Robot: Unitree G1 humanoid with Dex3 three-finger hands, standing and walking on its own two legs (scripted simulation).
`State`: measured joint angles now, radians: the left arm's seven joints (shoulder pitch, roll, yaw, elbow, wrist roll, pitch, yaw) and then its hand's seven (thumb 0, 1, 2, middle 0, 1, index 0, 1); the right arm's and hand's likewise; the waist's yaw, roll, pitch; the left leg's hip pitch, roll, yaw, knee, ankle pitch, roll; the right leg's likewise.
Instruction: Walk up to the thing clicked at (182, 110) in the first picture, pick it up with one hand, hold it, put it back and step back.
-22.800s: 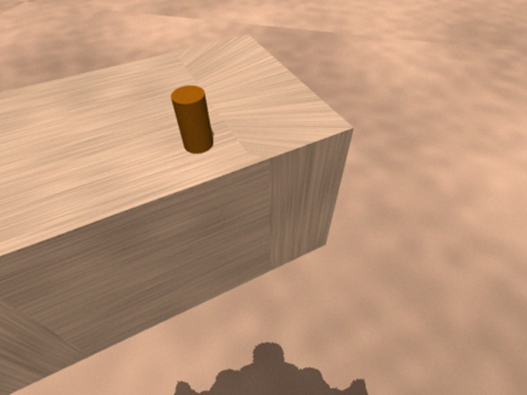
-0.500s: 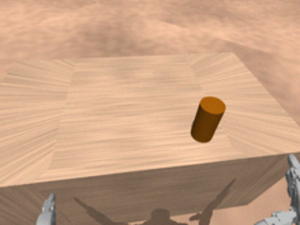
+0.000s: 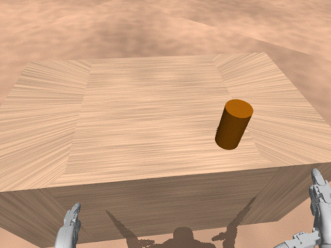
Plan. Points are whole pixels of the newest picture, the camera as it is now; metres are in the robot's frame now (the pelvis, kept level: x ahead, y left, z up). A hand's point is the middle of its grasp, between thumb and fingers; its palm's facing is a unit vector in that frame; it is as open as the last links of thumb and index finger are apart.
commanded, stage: home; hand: right
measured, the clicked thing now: (232, 125) +0.49 -0.23 -0.02
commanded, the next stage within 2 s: none
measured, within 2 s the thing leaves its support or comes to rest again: neither
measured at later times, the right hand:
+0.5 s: hand (240, 226) +0.19 -0.18 -0.08, palm faces +0.09 +0.97 -0.22, open 17.4 cm
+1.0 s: hand out of the picture +0.13 -0.25 -0.12, palm faces -0.05 +0.92 -0.39, open 17.4 cm
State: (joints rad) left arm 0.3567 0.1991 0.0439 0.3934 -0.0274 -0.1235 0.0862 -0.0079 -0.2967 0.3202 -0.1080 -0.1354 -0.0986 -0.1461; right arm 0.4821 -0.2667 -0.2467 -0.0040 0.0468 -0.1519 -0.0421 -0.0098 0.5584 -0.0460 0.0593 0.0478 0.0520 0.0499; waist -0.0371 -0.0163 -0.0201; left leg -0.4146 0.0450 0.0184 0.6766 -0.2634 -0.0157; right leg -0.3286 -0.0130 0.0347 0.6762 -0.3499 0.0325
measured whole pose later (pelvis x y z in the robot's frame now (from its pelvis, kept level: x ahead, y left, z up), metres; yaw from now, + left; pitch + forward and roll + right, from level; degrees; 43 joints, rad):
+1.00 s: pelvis +0.02 +0.00 +0.00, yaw +1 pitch -2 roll -1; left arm 0.22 0.36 0.02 0.90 0.04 0.00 0.01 0.01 0.90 0.90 -0.20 -0.30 -0.20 -0.30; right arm 0.23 -0.35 0.00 0.86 -0.03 -0.03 -0.01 -0.01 0.53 -0.05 0.06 0.05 0.06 0.05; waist 0.01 -0.01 -0.01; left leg -0.33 0.04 0.00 0.66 -0.29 -0.02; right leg -0.22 -0.01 0.01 0.63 -0.37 0.02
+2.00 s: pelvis +0.02 +0.00 +0.03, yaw +2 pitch -3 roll -1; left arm 0.15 0.35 0.00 1.13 0.01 0.00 0.00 0.01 0.90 0.90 -0.20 -0.29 -0.20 -0.30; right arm 0.12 -0.35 0.01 1.13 -0.01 -0.01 0.00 0.00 0.55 -0.04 0.06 0.04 0.05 0.05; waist -0.01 -0.01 0.04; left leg -0.19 0.03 -0.02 0.39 -0.14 -0.02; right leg -0.07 -0.03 -0.01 0.35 -0.22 0.03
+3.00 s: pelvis +0.04 +0.00 +0.03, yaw +4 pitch -2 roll +0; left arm 0.14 0.35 0.01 1.11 0.01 0.00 0.00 0.01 0.91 0.90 -0.20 -0.30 -0.20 -0.30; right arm 0.11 -0.35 0.00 1.14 -0.01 -0.01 0.00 0.00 0.24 -0.35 0.16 0.21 0.15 0.21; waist 0.00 0.00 0.05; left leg -0.17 0.02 -0.04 0.36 -0.16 -0.02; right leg -0.03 -0.04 -0.03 0.31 -0.24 0.03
